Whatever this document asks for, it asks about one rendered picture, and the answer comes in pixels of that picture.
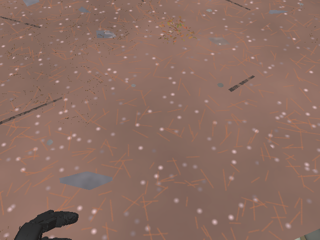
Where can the left robot hand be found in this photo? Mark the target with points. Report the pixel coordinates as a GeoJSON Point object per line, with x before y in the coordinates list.
{"type": "Point", "coordinates": [44, 222]}

